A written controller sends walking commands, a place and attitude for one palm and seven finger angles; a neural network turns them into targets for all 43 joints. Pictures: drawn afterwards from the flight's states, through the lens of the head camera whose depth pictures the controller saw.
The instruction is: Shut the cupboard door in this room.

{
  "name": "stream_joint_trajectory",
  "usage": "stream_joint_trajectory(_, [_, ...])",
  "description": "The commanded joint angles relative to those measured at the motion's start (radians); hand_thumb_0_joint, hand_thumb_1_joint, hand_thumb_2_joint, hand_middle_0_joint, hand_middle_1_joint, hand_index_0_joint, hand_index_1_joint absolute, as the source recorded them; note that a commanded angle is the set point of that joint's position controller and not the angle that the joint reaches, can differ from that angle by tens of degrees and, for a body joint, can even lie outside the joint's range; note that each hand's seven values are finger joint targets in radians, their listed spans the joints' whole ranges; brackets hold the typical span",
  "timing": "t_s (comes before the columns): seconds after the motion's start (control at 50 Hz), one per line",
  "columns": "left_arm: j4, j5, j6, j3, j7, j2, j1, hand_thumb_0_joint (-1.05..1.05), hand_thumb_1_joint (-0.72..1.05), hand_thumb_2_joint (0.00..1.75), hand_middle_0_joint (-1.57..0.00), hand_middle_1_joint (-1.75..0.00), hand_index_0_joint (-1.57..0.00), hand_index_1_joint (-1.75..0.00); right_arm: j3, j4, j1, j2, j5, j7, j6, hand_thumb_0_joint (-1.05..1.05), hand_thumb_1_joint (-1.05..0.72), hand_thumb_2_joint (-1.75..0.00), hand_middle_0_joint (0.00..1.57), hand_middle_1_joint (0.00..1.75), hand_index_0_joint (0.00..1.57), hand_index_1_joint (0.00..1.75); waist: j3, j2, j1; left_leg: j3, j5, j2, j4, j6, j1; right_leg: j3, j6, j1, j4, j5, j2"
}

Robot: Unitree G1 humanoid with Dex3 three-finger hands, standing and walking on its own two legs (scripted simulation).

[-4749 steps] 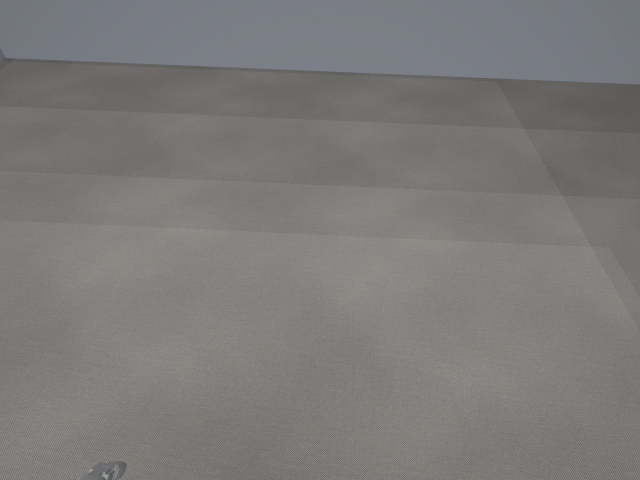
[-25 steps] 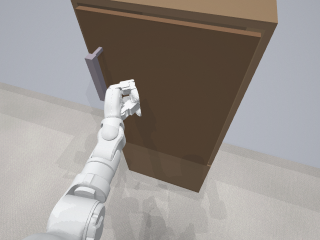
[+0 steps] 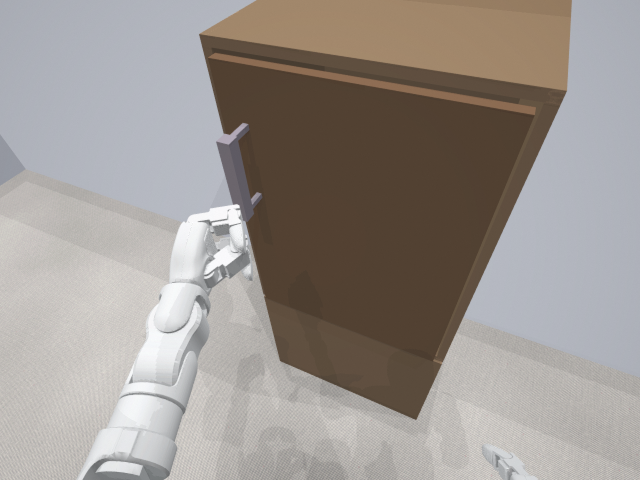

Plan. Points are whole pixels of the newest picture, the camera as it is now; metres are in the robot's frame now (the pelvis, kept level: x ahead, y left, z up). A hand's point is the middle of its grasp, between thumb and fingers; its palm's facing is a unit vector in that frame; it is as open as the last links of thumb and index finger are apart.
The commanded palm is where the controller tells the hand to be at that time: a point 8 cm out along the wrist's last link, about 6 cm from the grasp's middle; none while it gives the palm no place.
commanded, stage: draw the hand back to the body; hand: left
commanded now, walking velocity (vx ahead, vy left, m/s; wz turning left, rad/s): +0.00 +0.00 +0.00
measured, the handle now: (243, 173) +0.55 +0.15 +0.09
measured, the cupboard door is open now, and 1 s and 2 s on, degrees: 0 0 0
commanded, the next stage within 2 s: step back with the hand held close in 1.20 s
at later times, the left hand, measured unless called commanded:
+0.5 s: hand (113, 316) +0.25 +0.22 +0.15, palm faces +0.24 -0.93 -0.27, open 3.8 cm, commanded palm +0.20 +0.27 +0.17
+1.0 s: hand out of the picture +0.18 +0.32 +0.17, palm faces +0.50 -0.78 -0.38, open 7.1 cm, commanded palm +0.13 +0.35 +0.19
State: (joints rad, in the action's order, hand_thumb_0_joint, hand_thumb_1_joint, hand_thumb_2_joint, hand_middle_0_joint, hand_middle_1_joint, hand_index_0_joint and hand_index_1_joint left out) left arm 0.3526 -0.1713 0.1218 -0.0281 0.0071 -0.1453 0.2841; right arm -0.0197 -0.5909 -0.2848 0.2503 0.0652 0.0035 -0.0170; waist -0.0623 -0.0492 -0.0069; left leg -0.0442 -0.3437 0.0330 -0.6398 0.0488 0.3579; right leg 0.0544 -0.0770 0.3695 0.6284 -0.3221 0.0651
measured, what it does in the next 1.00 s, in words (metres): stands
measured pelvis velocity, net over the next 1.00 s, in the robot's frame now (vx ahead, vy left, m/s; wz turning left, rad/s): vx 0.00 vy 0.04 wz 0.03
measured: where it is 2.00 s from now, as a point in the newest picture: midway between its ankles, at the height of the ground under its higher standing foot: outside the picture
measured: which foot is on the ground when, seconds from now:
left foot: down 0.00-1.00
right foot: down 0.00-1.00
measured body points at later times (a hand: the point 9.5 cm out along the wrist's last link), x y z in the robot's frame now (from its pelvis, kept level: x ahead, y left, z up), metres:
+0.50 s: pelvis +0.00 +0.03 +0.02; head -0.02 +0.00 +0.47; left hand +0.23 +0.27 +0.16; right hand +0.20 -0.18 -0.06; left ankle -0.01 +0.09 -0.72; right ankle +0.00 -0.07 -0.72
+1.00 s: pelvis +0.00 +0.04 +0.02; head -0.03 +0.02 +0.47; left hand +0.15 +0.35 +0.20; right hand +0.19 -0.18 -0.07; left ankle -0.01 +0.09 -0.72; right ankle +0.00 -0.07 -0.72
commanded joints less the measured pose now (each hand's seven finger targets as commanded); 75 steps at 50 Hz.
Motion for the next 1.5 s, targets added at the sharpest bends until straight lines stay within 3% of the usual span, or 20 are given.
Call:
stream_joint_trajectory(0.0, [-0.354, -0.026, 0.013, -0.061, 0.031, -0.139, 0.272, 0.00, 0.90, 0.90, -1.30, -1.50, -1.30, -1.50, 0.022, 0.183, 0.153, 0.105, 0.007, -0.028, 0.066, 0.00, -0.90, -0.90, 0.20, 0.30, 0.20, 0.30, -0.234, 0.087, 0.010, 0.041, 0.207, -0.016, 0.086, 0.008, -0.107, -0.097, 0.072, -0.173, -0.130, 0.301, -0.071])
stream_joint_trajectory(0.04, [-0.401, -0.036, -0.016, -0.073, 0.047, -0.146, 0.206, 0.00, 0.90, 0.90, -1.24, -1.44, -1.24, -1.44, 0.015, 0.190, 0.174, 0.100, 0.008, -0.031, 0.069, 0.00, -0.90, -0.90, 0.20, 0.30, 0.20, 0.30, -0.223, 0.063, 0.020, 0.042, 0.207, -0.014, 0.100, 0.005, -0.116, -0.090, 0.066, -0.184, -0.134, 0.302, -0.073])
stream_joint_trajectory(0.1, [-0.421, -0.053, -0.067, -0.112, 0.065, -0.182, 0.134, 0.00, 0.90, 0.90, -1.16, -1.35, -1.16, -1.35, 0.009, 0.199, 0.201, 0.102, 0.011, -0.042, 0.065, 0.00, -0.90, -0.90, 0.20, 0.30, 0.20, 0.30, -0.159, 0.102, 0.020, 0.044, 0.173, -0.017, 0.116, 0.004, -0.101, -0.105, 0.072, -0.188, -0.171, 0.242, -0.081])
stream_joint_trajectory(0.12, [-0.512, 0.036, -0.039, -0.039, 0.015, -0.213, 0.107, 0.00, 0.90, 0.90, -1.13, -1.32, -1.13, -1.32, 0.006, 0.187, 0.229, 0.070, -0.005, -0.051, 0.054, 0.00, -0.90, -0.90, 0.20, 0.30, 0.20, 0.30, -0.092, 0.105, 0.021, 0.066, 0.155, -0.025, 0.162, -0.002, -0.093, -0.158, 0.087, -0.192, -0.234, 0.227, -0.118])
stream_joint_trajectory(0.14, [-0.494, 0.040, -0.043, -0.057, -0.012, -0.206, 0.041, 0.00, 0.90, 0.90, -1.11, -1.29, -1.11, -1.29, 0.007, 0.181, 0.228, 0.073, -0.009, -0.055, 0.048, 0.00, -0.90, -0.90, 0.20, 0.30, 0.20, 0.30, -0.071, 0.103, 0.020, 0.065, 0.139, -0.029, 0.175, -0.003, -0.103, -0.154, 0.088, -0.202, -0.252, 0.189, -0.118])
stream_joint_trajectory(0.32, [-0.715, 0.087, -0.040, -0.101, -0.078, -0.251, -0.149, 0.00, 0.90, 0.90, -0.86, -1.02, -0.86, -1.02, -0.003, 0.174, 0.248, 0.073, -0.031, -0.064, 0.037, 0.00, -0.90, -0.90, 0.20, 0.30, 0.20, 0.30, -0.092, -0.028, 0.031, 0.080, 0.278, -0.043, 0.284, -0.007, -0.272, -0.078, 0.046, -0.293, -0.284, 0.275, -0.078])
stream_joint_trajectory(0.38, [-0.764, 0.097, -0.040, -0.103, -0.085, -0.248, -0.202, 0.00, 0.90, 0.90, -0.78, -0.93, -0.78, -0.93, -0.001, 0.173, 0.252, 0.076, -0.036, -0.063, 0.045, 0.00, -0.90, -0.90, 0.20, 0.30, 0.20, 0.30, -0.056, -0.023, 0.030, 0.096, 0.288, -0.050, 0.306, -0.016, -0.295, -0.062, 0.043, -0.278, -0.293, 0.257, -0.066])
stream_joint_trajectory(0.48, [-0.796, 0.096, -0.043, -0.173, -0.092, -0.279, -0.339, 0.00, 0.90, 0.90, -0.64, -0.78, -0.64, -0.78, 0.006, 0.170, 0.253, 0.080, -0.043, -0.062, 0.047, 0.00, -0.90, -0.90, 0.20, 0.30, 0.20, 0.30, -0.031, 0.040, 0.042, 0.101, 0.290, -0.054, 0.317, -0.020, -0.284, -0.056, 0.046, -0.291, -0.306, 0.246, -0.064])
stream_joint_trajectory(0.8, [-0.962, 0.092, -0.007, -0.458, -0.119, -0.428, -0.671, 0.00, 0.90, 0.90, -0.20, -0.30, -0.20, -0.30, 0.040, 0.146, 0.225, 0.096, -0.040, -0.052, 0.107, 0.00, -0.90, -0.90, 0.20, 0.30, 0.20, 0.30, -0.002, -0.054, 0.074, 0.131, 0.365, -0.077, 0.306, -0.058, -0.230, -0.048, 0.040, -0.309, -0.284, 0.251, -0.058])
stream_joint_trajectory(0.82, [-0.953, 0.091, -0.006, -0.407, -0.116, -0.378, -0.654, 0.00, 0.90, 0.90, -0.20, -0.30, -0.20, -0.30, 0.037, 0.146, 0.226, 0.093, -0.041, -0.053, 0.112, 0.00, -0.90, -0.90, 0.20, 0.30, 0.20, 0.30, 0.024, -0.051, 0.063, 0.131, 0.341, -0.074, 0.310, -0.057, -0.226, -0.047, 0.042, -0.289, -0.282, 0.238, -0.064])
stream_joint_trajectory(0.86, [-0.941, 0.097, -0.003, -0.376, -0.119, -0.355, -0.626, 0.00, 0.90, 0.90, -0.20, -0.30, -0.20, -0.30, 0.043, 0.140, 0.220, 0.104, -0.040, -0.053, 0.121, 0.00, -0.90, -0.90, 0.20, 0.30, 0.20, 0.30, 0.045, -0.017, 0.052, 0.149, 0.281, -0.082, 0.323, -0.055, -0.230, -0.043, 0.047, -0.256, -0.281, 0.195, -0.063])
stream_joint_trajectory(0.98, [-0.935, 0.101, 0.003, -0.393, -0.131, -0.377, -0.610, 0.00, 0.90, 0.90, -0.20, -0.30, -0.20, -0.30, 0.042, 0.132, 0.219, 0.104, -0.043, -0.062, 0.137, 0.00, -0.90, -0.90, 0.20, 0.30, 0.20, 0.30, 0.033, -0.002, 0.061, 0.150, 0.194, -0.074, 0.336, -0.047, -0.211, -0.046, 0.044, -0.273, -0.278, 0.165, -0.063])
stream_joint_trajectory(1.14, [-0.974, 0.100, 0.008, -0.418, -0.128, -0.392, -0.629, 0.00, 0.90, 0.90, -0.20, -0.30, -0.20, -0.30, 0.037, 0.130, 0.220, 0.093, -0.046, -0.058, 0.142, 0.00, -0.90, -0.90, 0.20, 0.30, 0.20, 0.30, 0.015, -0.074, 0.068, 0.139, 0.295, -0.074, 0.321, -0.062, -0.216, -0.052, 0.037, -0.305, -0.275, 0.220, -0.062])
stream_joint_trajectory(1.24, [-0.941, 0.094, 0.000, -0.414, -0.123, -0.378, -0.653, 0.00, 0.90, 0.90, -0.20, -0.30, -0.20, -0.30, 0.038, 0.133, 0.218, 0.093, -0.047, -0.053, 0.134, 0.00, -0.90, -0.90, 0.20, 0.30, 0.20, 0.30, 0.037, -0.029, 0.067, 0.133, 0.306, -0.074, 0.321, -0.062, -0.208, -0.049, 0.038, -0.298, -0.282, 0.225, -0.061])
stream_joint_trajectory(1.26, [-0.950, 0.096, 0.002, -0.415, -0.122, -0.380, -0.653, 0.00, 0.90, 0.90, -0.20, -0.30, -0.20, -0.30, 0.042, 0.134, 0.217, 0.093, -0.046, -0.053, 0.133, 0.00, -0.90, -0.90, 0.20, 0.30, 0.20, 0.30, 0.019, -0.048, 0.066, 0.131, 0.305, -0.077, 0.321, -0.062, -0.218, -0.052, 0.039, -0.299, -0.280, 0.222, -0.061])
stream_joint_trajectory(1.3, [-0.939, 0.093, 0.000, -0.427, -0.122, -0.390, -0.665, 0.00, 0.90, 0.90, -0.20, -0.30, -0.20, -0.30, 0.044, 0.134, 0.216, 0.098, -0.047, -0.054, 0.132, 0.00, -0.90, -0.90, 0.20, 0.30, 0.20, 0.30, 0.010, -0.012, 0.071, 0.125, 0.317, -0.073, 0.313, -0.056, -0.214, -0.053, 0.038, -0.309, -0.284, 0.237, -0.061])
stream_joint_trajectory(1.32, [-1.032, 0.094, 0.044, -0.546, -0.130, -0.516, -0.532, 0.00, 0.90, 0.90, -0.20, -0.30, -0.20, -0.30, 0.057, 0.176, 0.221, 0.125, -0.037, -0.061, 0.118, 0.00, -0.90, -0.90, 0.20, 0.30, 0.20, 0.30, 0.026, -0.040, 0.032, 0.149, 0.200, -0.101, 0.278, -0.018, -0.106, -0.179, 0.030, -0.283, -0.280, 0.292, -0.123])
stream_joint_trajectory(1.34, [-0.946, 0.086, 0.052, -0.496, -0.126, -0.442, -0.632, 0.00, 0.90, 0.90, -0.20, -0.30, -0.20, -0.30, 0.053, 0.153, 0.197, 0.106, -0.043, -0.069, 0.108, 0.00, -0.90, -0.90, 0.20, 0.30, 0.20, 0.30, 0.015, 0.000, 0.026, 0.151, 0.185, -0.091, 0.248, -0.014, -0.119, -0.199, 0.014, -0.250, -0.286, 0.293, -0.166])
stream_joint_trajectory(1.38, [-0.907, 0.091, 0.061, -0.440, -0.122, -0.388, -0.695, 0.00, 0.90, 0.90, -0.20, -0.30, -0.20, -0.30, 0.060, 0.154, 0.189, 0.110, -0.044, -0.066, 0.088, 0.00, -0.90, -0.90, 0.20, 0.30, 0.20, 0.30, -0.005, 0.034, 0.016, 0.140, 0.197, -0.092, 0.211, -0.014, -0.149, -0.217, 0.010, -0.181, -0.290, 0.260, -0.190])
stream_joint_trajectory(1.48, [-0.932, 0.096, 0.076, -0.456, -0.136, -0.414, -0.736, 0.00, 0.90, 0.90, -0.20, -0.30, -0.20, -0.30, 0.074, 0.170, 0.182, 0.116, -0.038, -0.075, 0.058, 0.00, -0.90, -0.90, 0.20, 0.30, 0.20, 0.30, -0.074, 0.034, 0.013, 0.149, 0.323, -0.120, 0.185, -0.017, -0.130, -0.203, 0.017, -0.182, -0.193, 0.356, -0.193])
